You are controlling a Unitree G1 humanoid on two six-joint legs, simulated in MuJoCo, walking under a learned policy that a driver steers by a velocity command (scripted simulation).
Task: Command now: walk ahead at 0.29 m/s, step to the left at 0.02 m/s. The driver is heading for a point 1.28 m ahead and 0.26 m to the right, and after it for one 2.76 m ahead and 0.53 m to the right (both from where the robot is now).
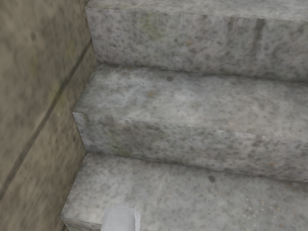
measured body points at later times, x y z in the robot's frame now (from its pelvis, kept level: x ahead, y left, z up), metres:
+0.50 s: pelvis +0.22 +0.00 +0.20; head +0.26 +0.01 +0.65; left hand +0.46 +0.16 +0.12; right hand +0.16 -0.23 +0.06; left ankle +0.22 +0.14 -0.53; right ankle +0.29 -0.14 -0.21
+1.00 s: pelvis +0.47 -0.07 +0.42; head +0.47 -0.09 +0.87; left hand +0.39 +0.14 +0.27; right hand +0.70 -0.23 +0.33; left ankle +0.58 +0.06 +0.04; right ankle +0.39 -0.15 -0.32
